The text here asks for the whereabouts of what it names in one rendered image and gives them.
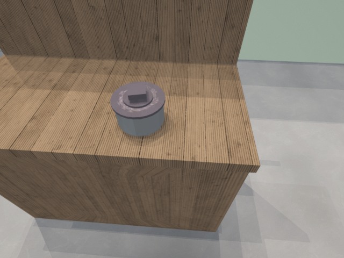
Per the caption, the pot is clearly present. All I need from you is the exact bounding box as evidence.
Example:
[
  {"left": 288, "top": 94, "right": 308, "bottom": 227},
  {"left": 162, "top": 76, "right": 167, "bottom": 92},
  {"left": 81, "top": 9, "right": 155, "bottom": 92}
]
[{"left": 116, "top": 106, "right": 164, "bottom": 137}]

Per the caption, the lid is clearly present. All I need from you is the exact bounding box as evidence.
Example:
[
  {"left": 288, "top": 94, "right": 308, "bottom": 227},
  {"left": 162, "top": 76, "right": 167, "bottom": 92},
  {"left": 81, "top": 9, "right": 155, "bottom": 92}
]
[{"left": 110, "top": 82, "right": 165, "bottom": 119}]

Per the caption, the table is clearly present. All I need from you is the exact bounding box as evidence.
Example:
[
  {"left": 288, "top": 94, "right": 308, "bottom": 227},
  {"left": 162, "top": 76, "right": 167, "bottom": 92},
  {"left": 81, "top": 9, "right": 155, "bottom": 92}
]
[{"left": 0, "top": 0, "right": 260, "bottom": 232}]

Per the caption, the knob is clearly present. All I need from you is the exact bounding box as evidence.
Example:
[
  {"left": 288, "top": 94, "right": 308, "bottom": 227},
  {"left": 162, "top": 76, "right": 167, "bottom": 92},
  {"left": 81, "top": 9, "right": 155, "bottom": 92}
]
[{"left": 127, "top": 83, "right": 147, "bottom": 100}]

